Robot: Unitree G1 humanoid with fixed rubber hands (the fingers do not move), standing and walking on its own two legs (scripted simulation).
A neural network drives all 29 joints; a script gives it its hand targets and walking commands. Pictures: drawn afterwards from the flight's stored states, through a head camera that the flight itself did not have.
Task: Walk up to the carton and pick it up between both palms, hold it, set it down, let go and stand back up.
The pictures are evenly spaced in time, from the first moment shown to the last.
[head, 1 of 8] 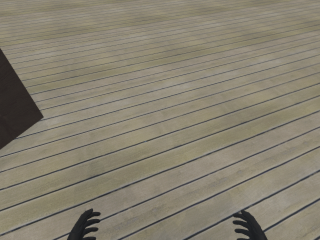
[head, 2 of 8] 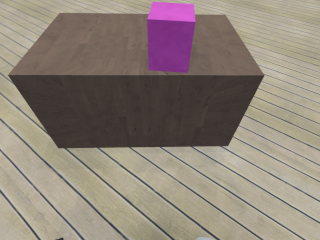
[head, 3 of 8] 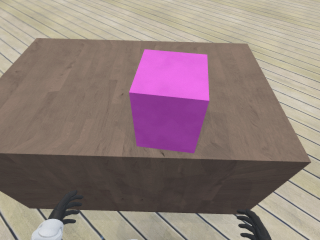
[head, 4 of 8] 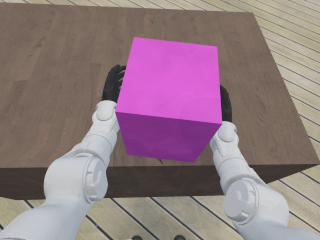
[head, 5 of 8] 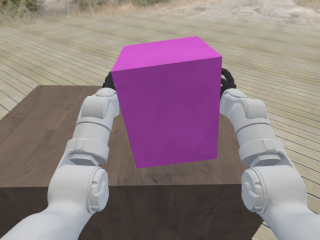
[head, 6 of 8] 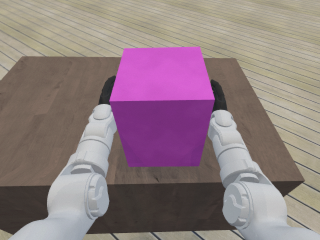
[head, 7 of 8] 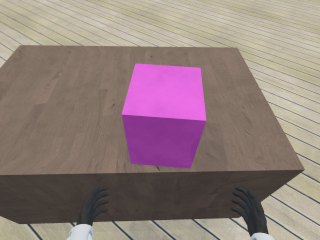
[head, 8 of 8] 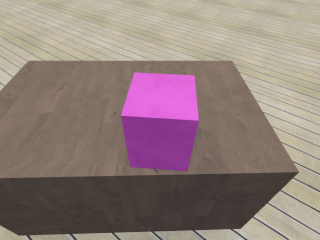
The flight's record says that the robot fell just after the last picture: no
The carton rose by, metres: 0.23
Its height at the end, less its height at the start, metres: +0.00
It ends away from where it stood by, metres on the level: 0.01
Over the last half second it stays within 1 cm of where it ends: yes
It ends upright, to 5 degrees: yes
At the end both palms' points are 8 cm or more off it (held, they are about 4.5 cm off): yes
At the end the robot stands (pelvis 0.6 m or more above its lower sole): yes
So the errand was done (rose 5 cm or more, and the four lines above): yes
